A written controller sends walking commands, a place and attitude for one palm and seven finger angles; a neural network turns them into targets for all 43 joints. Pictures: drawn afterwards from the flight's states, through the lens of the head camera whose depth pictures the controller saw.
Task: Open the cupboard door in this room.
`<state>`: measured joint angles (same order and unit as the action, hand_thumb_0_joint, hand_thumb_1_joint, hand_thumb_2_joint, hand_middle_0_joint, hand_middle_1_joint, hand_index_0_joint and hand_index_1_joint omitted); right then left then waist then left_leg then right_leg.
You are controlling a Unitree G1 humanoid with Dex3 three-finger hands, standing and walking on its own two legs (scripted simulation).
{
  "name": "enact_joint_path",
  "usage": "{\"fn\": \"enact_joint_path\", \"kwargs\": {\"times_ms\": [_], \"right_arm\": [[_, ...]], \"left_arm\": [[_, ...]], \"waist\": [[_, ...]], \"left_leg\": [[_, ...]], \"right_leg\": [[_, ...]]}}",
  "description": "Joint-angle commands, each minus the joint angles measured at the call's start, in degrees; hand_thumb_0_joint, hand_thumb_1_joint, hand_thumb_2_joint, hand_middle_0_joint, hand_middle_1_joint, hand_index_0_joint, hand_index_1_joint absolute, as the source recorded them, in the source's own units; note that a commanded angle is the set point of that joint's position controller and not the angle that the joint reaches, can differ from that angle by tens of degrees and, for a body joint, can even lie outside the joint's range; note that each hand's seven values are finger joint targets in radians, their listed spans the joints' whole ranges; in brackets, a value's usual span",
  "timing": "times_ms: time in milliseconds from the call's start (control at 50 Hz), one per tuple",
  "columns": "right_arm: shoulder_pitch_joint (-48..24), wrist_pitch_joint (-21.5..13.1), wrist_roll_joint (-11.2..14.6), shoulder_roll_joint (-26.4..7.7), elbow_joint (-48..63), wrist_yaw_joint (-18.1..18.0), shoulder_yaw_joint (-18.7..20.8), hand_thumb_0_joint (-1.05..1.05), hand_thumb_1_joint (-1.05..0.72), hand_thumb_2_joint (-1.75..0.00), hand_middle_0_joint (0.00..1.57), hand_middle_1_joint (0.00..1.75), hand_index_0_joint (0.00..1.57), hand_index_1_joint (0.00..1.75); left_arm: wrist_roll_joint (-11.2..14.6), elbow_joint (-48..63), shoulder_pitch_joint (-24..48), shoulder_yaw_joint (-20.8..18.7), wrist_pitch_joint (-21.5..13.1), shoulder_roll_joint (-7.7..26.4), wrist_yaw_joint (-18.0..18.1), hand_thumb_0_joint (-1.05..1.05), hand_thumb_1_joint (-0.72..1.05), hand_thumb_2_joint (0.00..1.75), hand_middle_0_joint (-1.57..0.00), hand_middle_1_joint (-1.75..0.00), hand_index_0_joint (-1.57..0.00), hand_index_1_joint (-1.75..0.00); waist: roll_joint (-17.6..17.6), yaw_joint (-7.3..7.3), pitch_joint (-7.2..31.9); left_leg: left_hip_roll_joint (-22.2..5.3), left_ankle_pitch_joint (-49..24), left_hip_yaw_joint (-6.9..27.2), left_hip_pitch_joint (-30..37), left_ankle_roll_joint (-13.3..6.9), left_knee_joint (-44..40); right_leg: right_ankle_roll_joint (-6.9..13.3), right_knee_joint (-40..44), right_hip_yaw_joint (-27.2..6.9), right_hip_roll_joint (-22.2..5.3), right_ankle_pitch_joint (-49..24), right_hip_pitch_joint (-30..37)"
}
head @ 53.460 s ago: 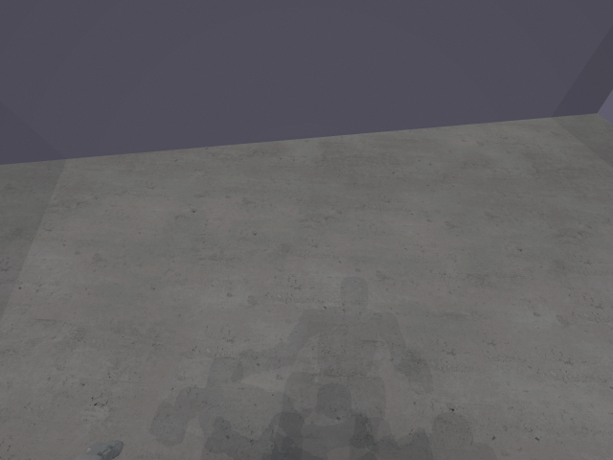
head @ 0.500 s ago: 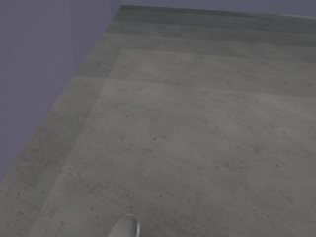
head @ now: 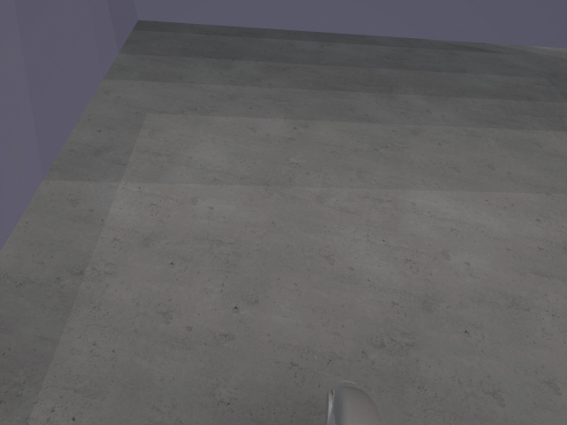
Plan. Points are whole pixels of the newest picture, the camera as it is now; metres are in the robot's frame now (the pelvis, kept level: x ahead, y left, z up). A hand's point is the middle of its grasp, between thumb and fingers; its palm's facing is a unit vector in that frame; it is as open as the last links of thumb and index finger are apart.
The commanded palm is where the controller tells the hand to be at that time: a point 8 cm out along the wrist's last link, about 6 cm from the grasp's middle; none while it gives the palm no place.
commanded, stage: turn to face it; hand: left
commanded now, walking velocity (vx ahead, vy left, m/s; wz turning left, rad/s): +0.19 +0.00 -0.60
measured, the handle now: out of the picture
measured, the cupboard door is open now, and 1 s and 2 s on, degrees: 48 48 48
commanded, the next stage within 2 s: none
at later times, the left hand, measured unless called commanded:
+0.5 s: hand (205, 344) +0.27 +0.15 -0.16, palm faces +0.11 -0.97 -0.22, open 7.1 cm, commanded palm none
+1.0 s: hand (167, 356) +0.25 +0.21 -0.16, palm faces +0.37 -0.89 -0.27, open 7.4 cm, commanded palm none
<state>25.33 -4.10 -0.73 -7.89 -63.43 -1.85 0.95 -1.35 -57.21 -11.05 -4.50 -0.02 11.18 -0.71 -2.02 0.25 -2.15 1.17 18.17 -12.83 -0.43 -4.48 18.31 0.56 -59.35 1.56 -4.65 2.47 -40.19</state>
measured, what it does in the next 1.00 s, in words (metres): walks ahead, turning left: right foot, then left foot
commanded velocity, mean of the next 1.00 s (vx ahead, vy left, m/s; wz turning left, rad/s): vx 0.00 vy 0.00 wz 0.52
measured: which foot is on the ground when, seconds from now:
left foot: down 0.00-0.20, up 0.22-0.66, down 0.68-1.00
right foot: up 0.00-0.18, down 0.20-0.68, up 0.70-1.00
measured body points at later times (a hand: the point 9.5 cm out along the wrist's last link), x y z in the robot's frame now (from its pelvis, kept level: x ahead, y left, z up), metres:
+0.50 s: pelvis +0.18 -0.04 +0.00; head +0.21 -0.04 +0.45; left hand +0.27 +0.20 -0.14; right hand +0.20 -0.26 -0.16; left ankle +0.18 +0.13 -0.68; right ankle +0.16 -0.09 -0.74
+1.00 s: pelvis +0.23 -0.03 -0.01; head +0.28 +0.00 +0.44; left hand +0.23 +0.26 -0.14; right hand +0.38 -0.23 -0.15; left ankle +0.23 +0.10 -0.74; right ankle +0.28 -0.18 -0.70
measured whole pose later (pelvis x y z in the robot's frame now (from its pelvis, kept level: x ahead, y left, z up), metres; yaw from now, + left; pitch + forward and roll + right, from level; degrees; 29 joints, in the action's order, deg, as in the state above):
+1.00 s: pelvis +0.23 -0.03 -0.01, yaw +21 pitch +2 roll -1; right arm 10.2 2.1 -1.4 -12.0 -53.2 0.5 2.9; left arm -0.8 -51.1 -7.9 -3.9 2.4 14.0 0.8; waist 0.7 -0.5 -4.8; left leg -0.5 11.0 2.6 -20.0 -0.2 29.2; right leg -5.1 -50.4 -0.2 -3.6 24.7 -24.9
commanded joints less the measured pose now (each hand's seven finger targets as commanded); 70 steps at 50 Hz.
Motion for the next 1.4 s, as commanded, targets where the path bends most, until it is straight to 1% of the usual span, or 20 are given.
{"fn": "enact_joint_path", "kwargs": {"times_ms": [0, 80, 140, 160, 180, 200, 260, 320, 560, 620, 640, 660, 680, 800, 1020, 1040, 1060, 1080, 1180, 1380], "right_arm": [[7.2, -1.0, -0.4, -5.5, 1.3, -0.8, 0.2, 0.00, -0.90, -0.90, 0.20, 0.30, 0.20, 0.30], [8.5, -0.1, -0.6, -8.0, 1.0, -1.3, 0.8, 0.00, -0.90, -0.90, 0.20, 0.30, 0.20, 0.30], [5.2, 0.1, 0.2, -8.5, 0.9, -1.2, 1.0, 0.00, -0.90, -0.90, 0.20, 0.30, 0.20, 0.30], [5.5, 0.3, 1.3, -6.2, 1.1, -0.8, 0.9, 0.00, -0.90, -0.90, 0.20, 0.30, 0.20, 0.30], [7.7, 0.0, 1.9, -3.6, 2.1, -0.7, 0.7, 0.00, -0.90, -0.90, 0.20, 0.30, 0.20, 0.30], [5.8, 0.9, 1.8, -4.8, 2.1, -0.8, 0.9, 0.00, -0.90, -0.90, 0.20, 0.30, 0.20, 0.30], [1.5, 3.8, 0.5, -0.4, 1.9, -0.1, 0.6, 0.00, -0.90, -0.90, 0.20, 0.30, 0.20, 0.30], [3.6, 5.3, 0.3, 0.4, 1.1, 0.7, 0.9, 0.00, -0.90, -0.90, 0.20, 0.30, 0.20, 0.30], [-14.6, 5.8, -0.4, -4.3, 10.1, 2.5, 2.1, 0.00, -0.90, -0.90, 0.20, 0.30, 0.20, 0.30], [-8.9, 5.5, -0.8, -7.9, 10.1, 2.5, 3.1, 0.00, -0.90, -0.90, 0.20, 0.30, 0.20, 0.30], [-4.1, 5.1, -1.2, -12.3, 9.5, 2.4, 4.3, 0.00, -0.90, -0.90, 0.20, 0.30, 0.20, 0.30], [-1.1, 4.6, -1.2, -18.8, 9.6, 1.9, 5.5, 0.00, -0.90, -0.90, 0.20, 0.30, 0.20, 0.30], [0.0, 4.9, -0.6, -19.5, 8.7, 1.3, 5.4, 0.00, -0.90, -0.90, 0.20, 0.30, 0.20, 0.30], [-13.5, 4.0, -0.6, -15.6, 13.2, 0.5, 4.1, 0.00, -0.90, -0.90, 0.20, 0.30, 0.20, 0.30], [-17.7, 5.8, -0.3, -17.2, 15.4, 1.5, 6.2, 0.00, -0.90, -0.90, 0.20, 0.30, 0.20, 0.30], [-18.1, 5.9, 0.1, -14.7, 16.0, 1.7, 6.0, 0.00, -0.90, -0.90, 0.20, 0.30, 0.20, 0.30], [-17.7, 5.9, 0.5, -10.2, 17.3, 2.0, 5.4, 0.00, -0.90, -0.90, 0.20, 0.30, 0.20, 0.30], [-19.5, 5.9, -0.1, -11.9, 18.1, 2.3, 5.6, 0.00, -0.90, -0.90, 0.20, 0.30, 0.20, 0.30], [-17.3, 7.5, -0.3, -10.2, 14.8, 3.6, 5.1, 0.00, -0.90, -0.90, 0.20, 0.30, 0.20, 0.30], [-21.7, 6.2, 0.4, -8.9, 16.3, 3.5, 3.5, 0.00, -0.90, -0.90, 0.20, 0.30, 0.20, 0.30]], "left_arm": [[0.0, 4.4, 5.0, 1.1, -0.4, -1.4, -1.4, 0.00, 0.90, 0.90, -0.20, -0.30, -0.20, -0.30], [0.1, 5.3, 4.7, 1.0, -1.0, 0.5, -1.0, 0.00, 0.90, 0.90, -0.20, -0.30, -0.20, -0.30], [-0.2, 1.3, -9.4, 0.8, -2.7, 2.7, 0.4, 0.00, 0.90, 0.90, -0.20, -0.30, -0.20, -0.30], [-0.4, -1.0, -15.6, 0.1, -3.5, 6.7, 1.2, 0.00, 0.90, 0.90, -0.20, -0.30, -0.20, -0.30], [0.4, -2.5, -19.8, -0.7, -4.0, 10.7, 1.7, 0.00, 0.90, 0.90, -0.20, -0.30, -0.20, -0.30], [1.1, -1.1, -15.5, 0.2, -3.8, 10.3, 2.3, 0.00, 0.90, 0.90, -0.20, -0.30, -0.20, -0.30], [1.0, 1.1, -4.4, 1.9, -3.2, 4.1, 2.9, 0.00, 0.90, 0.90, -0.20, -0.30, -0.20, -0.30], [0.8, 1.3, -1.7, 1.9, -3.7, 3.1, 2.8, 0.00, 0.90, 0.90, -0.20, -0.30, -0.20, -0.30], [-0.1, 3.8, -3.8, -1.0, -1.7, 7.8, 2.5, 0.00, 0.90, 0.90, -0.20, -0.30, -0.20, -0.30], [0.3, 4.7, -2.4, -1.3, -1.4, 9.6, 2.2, 0.00, 0.90, 0.90, -0.20, -0.30, -0.20, -0.30], [0.8, 6.1, -1.5, -1.3, -1.1, 8.7, 2.0, 0.00, 0.90, 0.90, -0.20, -0.30, -0.20, -0.30], [1.3, 9.2, 0.4, -0.2, -0.8, 4.9, 1.7, 0.00, 0.90, 0.90, -0.20, -0.30, -0.20, -0.30], [0.5, 10.8, 3.4, -0.2, 0.2, 7.2, 2.1, 0.00, 0.90, 0.90, -0.20, -0.30, -0.20, -0.30], [0.2, 7.9, 0.1, -0.7, 1.4, 6.3, 1.2, 0.00, 0.90, 0.90, -0.20, -0.30, -0.20, -0.30], [0.8, 9.0, -4.1, -0.6, 0.5, 7.6, 1.7, 0.00, 0.90, 0.90, -0.20, -0.30, -0.20, -0.30], [0.5, 8.5, -6.5, -1.2, -0.1, 9.8, 2.1, 0.00, 0.90, 0.90, -0.20, -0.30, -0.20, -0.30], [-0.5, 8.6, -7.7, -2.4, -0.6, 16.0, 2.6, 0.00, 0.90, 0.90, -0.20, -0.30, -0.20, -0.30], [-0.4, 9.6, -5.8, -2.0, -0.3, 17.6, 2.8, 0.00, 0.90, 0.90, -0.20, -0.30, -0.20, -0.30], [0.1, 11.1, 1.3, 0.0, -0.7, 9.6, 2.6, 0.00, 0.90, 0.90, -0.20, -0.30, -0.20, -0.30], [-0.4, 8.2, -6.6, -1.7, -0.6, 13.8, 2.3, 0.00, 0.90, 0.90, -0.20, -0.30, -0.20, -0.30]], "waist": [[8.5, -1.69, -6.3], [8.8, -0.78, -3.0], [9.6, 5.47, 6.0], [1.4, 7.26, 12.0], [-6.9, 6.44, 18.9], [-2.4, 4.88, 16.7], [0.9, -0.65, 0.4], [-2.1, -3.54, 1.5], [-7.0, 0.48, 0.2], [-2.3, -3.48, 4.8], [7.8, -6.03, 8.3], [24.0, -6.86, 8.5], [14.7, -6.99, 10.9], [10.4, -0.62, 5.1], [12.1, 1.44, 6.1], [5.8, 2.70, 6.8], [-12.9, 3.51, 6.4], [-16.4, 3.51, 4.8], [-11.1, -1.51, 0.4], [-9.9, 2.10, 5.4]], "left_leg": [[-14.2, -49.4, 2.8, -1.0, 3.9, -3.6], [-16.6, -70.1, 2.1, 4.0, 3.3, 5.4], [-15.7, -66.4, 4.2, -0.4, 3.6, 22.2], [-11.2, -41.8, 2.9, -14.6, 4.5, 36.7], [-0.9, 17.8, 4.0, -29.0, 6.2, 56.1], [-3.7, 18.3, 13.4, -26.8, 4.9, 58.3], [-7.4, 8.3, 14.2, -26.0, 5.6, 53.4], [-7.4, 4.7, 12.0, -23.5, 6.9, 46.4], [-5.4, 3.8, 5.0, -27.3, 7.0, 25.6], [-3.1, -5.4, 5.1, -14.2, 5.3, 14.5], [-10.1, -22.1, 14.9, -5.1, 1.4, 8.0], [-26.6, -49.2, 38.6, -0.8, -8.6, 3.8], [-29.1, -46.7, 39.9, -0.3, -12.1, 4.2], [-15.0, -23.9, 25.3, -10.8, -4.1, 1.2], [-10.0, -14.9, 29.0, -19.8, -1.4, 7.2], [-6.6, -7.2, 27.2, -26.8, 1.3, 12.0], [2.0, 9.2, 16.2, -36.8, 6.5, 26.2], [1.2, 18.3, 15.2, -36.3, 6.9, 40.9], [-3.0, 5.4, 13.0, -34.1, 8.7, 50.6], [-1.1, 5.4, 5.7, -21.9, 7.5, 19.2]], "right_leg": [[1.3, 9.7, 5.7, 2.5, -0.5, 0.8], [3.7, 18.0, 8.6, 6.4, 6.8, 9.1], [5.7, 28.9, 5.8, 6.1, 1.4, 31.2], [9.6, 28.3, -4.4, -4.8, -23.1, 49.3], [18.0, 29.3, -24.2, -22.9, -51.0, 61.4], [19.2, 33.7, -19.7, -23.7, -45.6, 51.9], [11.7, 41.4, -6.6, -16.2, -28.8, 28.0], [8.4, 42.5, 2.3, -12.8, -26.5, 25.1], [6.5, 33.2, 7.9, -15.7, -27.7, 36.0], [3.1, 20.1, 10.8, -14.5, -23.0, 32.6], [-0.4, 8.8, 12.5, -10.4, -7.3, 23.8], [-4.9, -6.8, 10.2, -0.7, 36.0, 8.6], [-3.8, -12.2, 0.0, -0.4, 37.1, 7.0], [-5.2, -6.0, -1.7, -0.3, 20.2, 8.8], [-4.8, 29.3, 1.6, 4.6, 14.4, 29.7], [-3.7, 38.3, -2.5, -0.2, 12.5, 37.8], [1.6, 45.6, -19.7, -16.9, 13.5, 42.2], [6.9, 46.0, -25.0, -25.5, 7.3, 33.8], [4.5, 39.8, -2.4, -12.9, -8.8, 29.5], [4.6, 30.2, 2.9, -16.4, -24.8, 39.4]]}}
